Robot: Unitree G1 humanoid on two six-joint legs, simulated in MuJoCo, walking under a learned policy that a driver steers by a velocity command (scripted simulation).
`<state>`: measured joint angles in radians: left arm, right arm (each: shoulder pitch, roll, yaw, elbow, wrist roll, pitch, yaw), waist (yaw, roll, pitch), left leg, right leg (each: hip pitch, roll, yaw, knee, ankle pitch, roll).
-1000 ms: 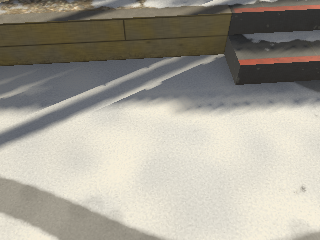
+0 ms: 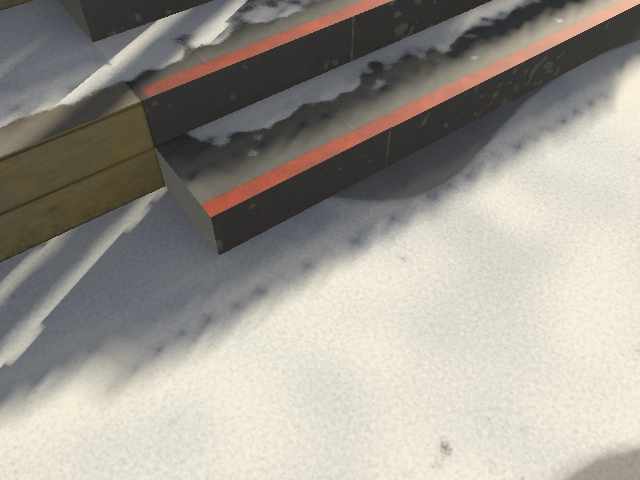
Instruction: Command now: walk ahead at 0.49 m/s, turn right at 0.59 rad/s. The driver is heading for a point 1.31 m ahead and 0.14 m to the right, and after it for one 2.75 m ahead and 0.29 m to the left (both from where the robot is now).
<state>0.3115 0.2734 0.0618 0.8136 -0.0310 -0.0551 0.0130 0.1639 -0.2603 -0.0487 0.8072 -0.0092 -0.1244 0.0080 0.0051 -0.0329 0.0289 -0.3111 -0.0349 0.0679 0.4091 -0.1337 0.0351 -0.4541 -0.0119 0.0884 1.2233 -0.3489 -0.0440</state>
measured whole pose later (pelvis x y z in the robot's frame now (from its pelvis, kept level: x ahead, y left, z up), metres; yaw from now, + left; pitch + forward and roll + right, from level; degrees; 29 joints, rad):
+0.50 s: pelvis +0.26 -0.10 -0.01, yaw -16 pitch +2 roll +1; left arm 0.20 0.27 0.06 0.65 -0.01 -0.06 -0.04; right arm 0.23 -0.30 -0.05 0.83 0.03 -0.11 0.01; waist -0.02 0.02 0.05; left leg -0.41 0.08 0.00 1.24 -0.39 0.01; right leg -0.42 0.06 -0.04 0.57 -0.19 -0.08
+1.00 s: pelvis +0.55 -0.12 -0.02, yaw -4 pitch +3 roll +0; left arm 0.32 0.28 0.05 0.81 0.00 -0.06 0.02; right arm 0.11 -0.27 -0.05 0.69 0.02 -0.07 0.06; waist 0.02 0.01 0.03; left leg -0.53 -0.05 0.06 0.63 -0.15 0.12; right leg -0.10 -0.01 -0.10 0.89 -0.48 0.00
